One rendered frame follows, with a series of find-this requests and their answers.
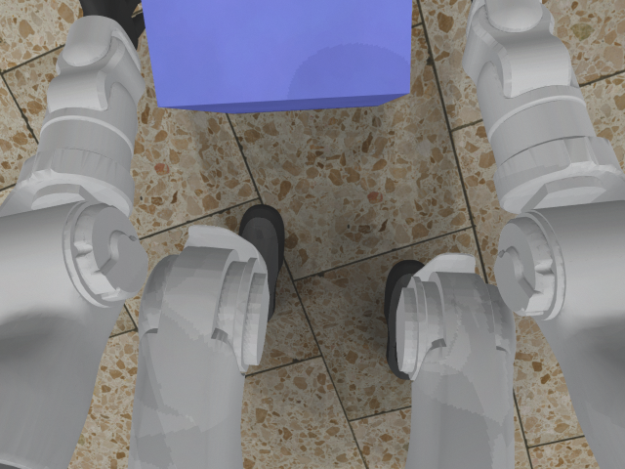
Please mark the robot left forearm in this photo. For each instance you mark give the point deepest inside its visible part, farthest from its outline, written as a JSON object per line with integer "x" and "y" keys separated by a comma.
{"x": 87, "y": 137}

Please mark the left robot foot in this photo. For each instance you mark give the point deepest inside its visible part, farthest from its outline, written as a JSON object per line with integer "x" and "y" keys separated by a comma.
{"x": 262, "y": 226}

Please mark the robot right forearm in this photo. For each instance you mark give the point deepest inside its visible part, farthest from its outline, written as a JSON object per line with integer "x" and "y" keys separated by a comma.
{"x": 534, "y": 114}

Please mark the robot left hand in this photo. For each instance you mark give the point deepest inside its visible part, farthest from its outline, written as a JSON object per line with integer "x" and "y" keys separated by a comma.
{"x": 120, "y": 11}

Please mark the carton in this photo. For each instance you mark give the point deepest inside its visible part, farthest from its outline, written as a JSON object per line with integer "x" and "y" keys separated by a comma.
{"x": 246, "y": 56}

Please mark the right robot thigh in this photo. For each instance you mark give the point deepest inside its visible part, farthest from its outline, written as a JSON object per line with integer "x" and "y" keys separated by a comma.
{"x": 462, "y": 403}

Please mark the left robot upper arm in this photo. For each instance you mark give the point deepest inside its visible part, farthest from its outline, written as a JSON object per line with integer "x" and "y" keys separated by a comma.
{"x": 65, "y": 274}

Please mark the right robot upper arm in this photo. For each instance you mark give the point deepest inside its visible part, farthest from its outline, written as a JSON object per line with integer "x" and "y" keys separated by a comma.
{"x": 565, "y": 267}

